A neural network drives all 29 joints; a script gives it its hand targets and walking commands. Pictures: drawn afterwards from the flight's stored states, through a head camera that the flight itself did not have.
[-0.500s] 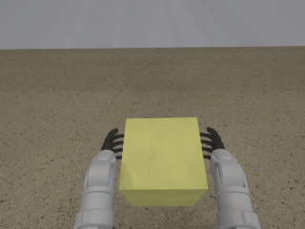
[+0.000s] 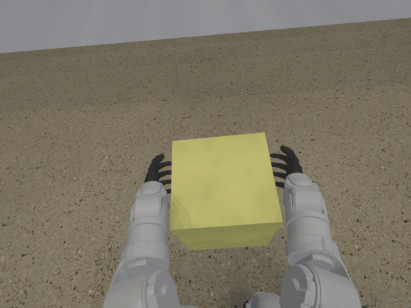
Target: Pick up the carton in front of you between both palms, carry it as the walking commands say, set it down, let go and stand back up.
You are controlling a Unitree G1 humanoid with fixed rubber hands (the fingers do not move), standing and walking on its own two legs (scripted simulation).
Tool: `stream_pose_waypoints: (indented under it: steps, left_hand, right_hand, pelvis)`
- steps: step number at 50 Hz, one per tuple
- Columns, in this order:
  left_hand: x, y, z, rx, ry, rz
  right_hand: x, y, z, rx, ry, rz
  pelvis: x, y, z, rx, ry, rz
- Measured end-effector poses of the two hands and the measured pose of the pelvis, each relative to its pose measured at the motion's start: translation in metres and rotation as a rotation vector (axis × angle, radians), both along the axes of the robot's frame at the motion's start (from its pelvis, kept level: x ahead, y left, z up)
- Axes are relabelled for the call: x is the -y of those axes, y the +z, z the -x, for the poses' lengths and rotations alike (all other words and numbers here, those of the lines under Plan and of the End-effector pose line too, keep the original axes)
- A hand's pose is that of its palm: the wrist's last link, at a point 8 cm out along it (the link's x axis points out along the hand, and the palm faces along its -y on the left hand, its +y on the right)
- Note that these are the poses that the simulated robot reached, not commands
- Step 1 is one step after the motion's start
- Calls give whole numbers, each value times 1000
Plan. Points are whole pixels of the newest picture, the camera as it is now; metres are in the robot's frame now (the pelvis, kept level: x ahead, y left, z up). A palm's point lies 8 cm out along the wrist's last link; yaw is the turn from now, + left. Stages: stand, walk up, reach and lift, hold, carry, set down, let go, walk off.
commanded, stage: set down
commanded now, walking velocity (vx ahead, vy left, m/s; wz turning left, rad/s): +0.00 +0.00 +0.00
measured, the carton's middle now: (223, 197) +0.36 -0.01 -0.08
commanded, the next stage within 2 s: none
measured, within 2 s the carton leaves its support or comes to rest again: neither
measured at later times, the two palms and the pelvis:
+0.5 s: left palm (176, 209) +0.39 +0.13 -0.19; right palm (273, 201) +0.41 -0.16 -0.20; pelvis -0.03 -0.01 -0.13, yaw +1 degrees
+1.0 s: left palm (185, 220) +0.42 +0.13 -0.34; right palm (267, 210) +0.45 -0.16 -0.35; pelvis -0.05 -0.01 -0.24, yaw +5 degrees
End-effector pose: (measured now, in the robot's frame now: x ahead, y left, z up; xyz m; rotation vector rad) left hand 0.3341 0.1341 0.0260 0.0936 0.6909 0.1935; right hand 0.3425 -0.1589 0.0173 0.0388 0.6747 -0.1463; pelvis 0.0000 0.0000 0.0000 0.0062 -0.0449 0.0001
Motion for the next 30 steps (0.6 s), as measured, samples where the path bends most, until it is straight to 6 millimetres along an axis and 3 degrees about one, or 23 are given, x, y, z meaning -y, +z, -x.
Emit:
stream_pose_waypoints:
  steps: [4, 9, 14, 17, 20, 25, 30]
  left_hand:
    - [-3, -34, -6, -31, 36, -7]
    - [-4, -92, -13, -31, 44, -8]
    - [0, -156, -22, -5, 50, 25]
    - [0, -186, -25, 15, 74, 35]
    - [-2, -204, -32, 45, 93, 49]
    - [2, -214, -52, 83, 110, 77]
    - [6, -232, -56, 44, 98, 71]
  right_hand:
    - [-4, -32, -19, -26, 35, 21]
    - [-5, -92, -30, -24, 75, 61]
    - [-3, -158, -34, -3, 31, 61]
    - [-4, -186, -40, 17, 20, 50]
    - [-6, -204, -49, 43, 22, 43]
    - [-2, -218, -63, 64, -6, 29]
    - [2, -235, -73, 29, 12, 36]
  pelvis:
    - [1, -9, 4, -96, -5, -10]
    - [3, -26, 9, -283, -6, -23]
    - [6, -57, 17, -473, -1, -32]
    - [7, -79, 21, -562, 0, -37]
    - [7, -99, 25, -630, 8, -40]
    - [6, -127, 30, -675, 10, -38]
    - [5, -147, 31, -716, 13, -44]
